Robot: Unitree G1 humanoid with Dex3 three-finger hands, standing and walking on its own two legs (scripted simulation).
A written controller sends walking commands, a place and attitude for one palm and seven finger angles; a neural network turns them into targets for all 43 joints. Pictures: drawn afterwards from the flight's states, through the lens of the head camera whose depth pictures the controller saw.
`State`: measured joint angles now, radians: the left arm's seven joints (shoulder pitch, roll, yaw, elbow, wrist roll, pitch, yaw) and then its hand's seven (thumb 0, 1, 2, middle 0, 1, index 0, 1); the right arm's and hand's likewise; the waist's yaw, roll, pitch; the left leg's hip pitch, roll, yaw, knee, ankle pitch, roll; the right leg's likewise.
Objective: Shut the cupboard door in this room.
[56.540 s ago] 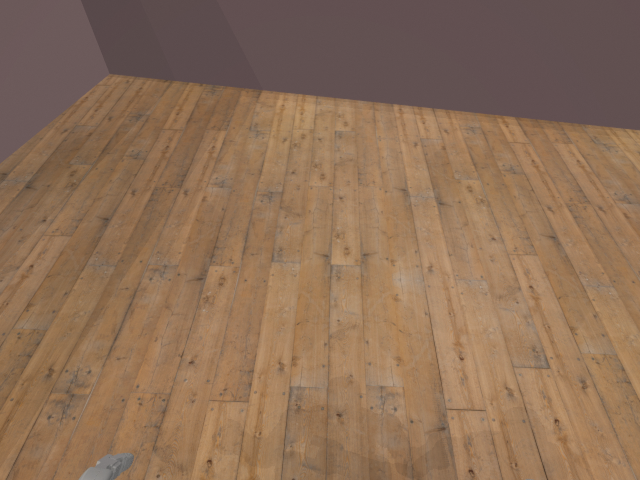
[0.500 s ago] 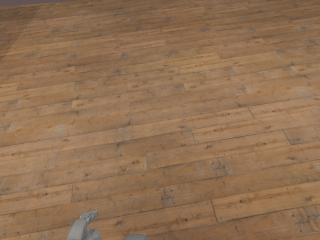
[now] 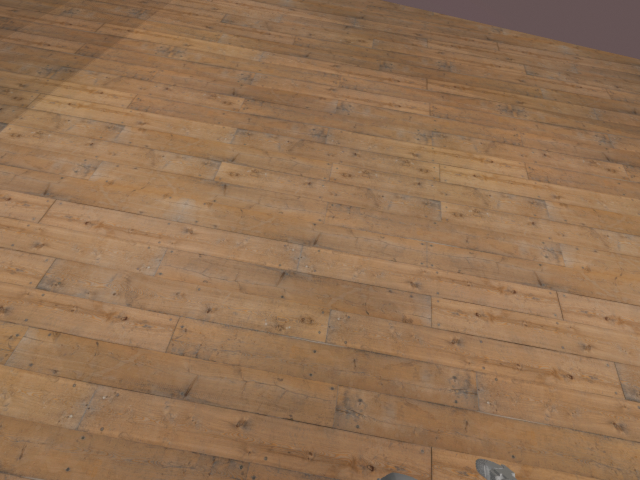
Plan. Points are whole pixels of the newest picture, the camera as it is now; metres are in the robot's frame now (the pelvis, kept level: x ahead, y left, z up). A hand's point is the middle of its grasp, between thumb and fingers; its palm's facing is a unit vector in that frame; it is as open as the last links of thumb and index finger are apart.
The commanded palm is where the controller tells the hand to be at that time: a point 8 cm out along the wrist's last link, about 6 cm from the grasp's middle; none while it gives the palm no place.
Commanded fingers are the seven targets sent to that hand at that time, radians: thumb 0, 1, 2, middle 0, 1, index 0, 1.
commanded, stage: turn or walk to find it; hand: left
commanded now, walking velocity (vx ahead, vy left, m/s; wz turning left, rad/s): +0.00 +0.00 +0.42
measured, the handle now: out of the picture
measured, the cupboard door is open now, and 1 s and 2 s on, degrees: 42 42 42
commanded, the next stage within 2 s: none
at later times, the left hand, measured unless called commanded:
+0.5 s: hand out of the picture +0.12 +0.16 -0.14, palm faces +0.16 -0.95 -0.28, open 7.3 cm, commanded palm none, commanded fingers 0.00 0.90 0.90 -0.20 -0.30 -0.20 -0.30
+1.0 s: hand out of the picture -0.11 +0.15 -0.18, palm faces +0.50 -0.83 -0.27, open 7.3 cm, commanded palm none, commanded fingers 0.00 0.90 0.90 -0.20 -0.30 -0.20 -0.30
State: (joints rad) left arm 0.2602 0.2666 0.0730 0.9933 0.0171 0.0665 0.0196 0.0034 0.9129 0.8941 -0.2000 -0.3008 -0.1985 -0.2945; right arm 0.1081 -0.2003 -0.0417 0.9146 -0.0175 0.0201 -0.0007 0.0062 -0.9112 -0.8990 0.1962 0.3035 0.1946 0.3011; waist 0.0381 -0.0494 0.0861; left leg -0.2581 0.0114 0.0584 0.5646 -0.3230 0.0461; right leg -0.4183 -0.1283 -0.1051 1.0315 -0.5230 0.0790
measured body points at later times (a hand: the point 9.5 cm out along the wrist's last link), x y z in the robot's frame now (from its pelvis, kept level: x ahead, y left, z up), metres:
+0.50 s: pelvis +0.02 -0.05 +0.00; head +0.07 -0.08 +0.44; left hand +0.11 +0.21 -0.12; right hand +0.06 -0.29 -0.17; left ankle -0.03 +0.08 -0.70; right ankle +0.04 -0.14 -0.74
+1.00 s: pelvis -0.01 -0.04 -0.01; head +0.03 -0.01 +0.44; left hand -0.13 +0.19 -0.15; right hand +0.22 -0.21 -0.14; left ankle -0.06 +0.06 -0.74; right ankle +0.05 -0.14 -0.73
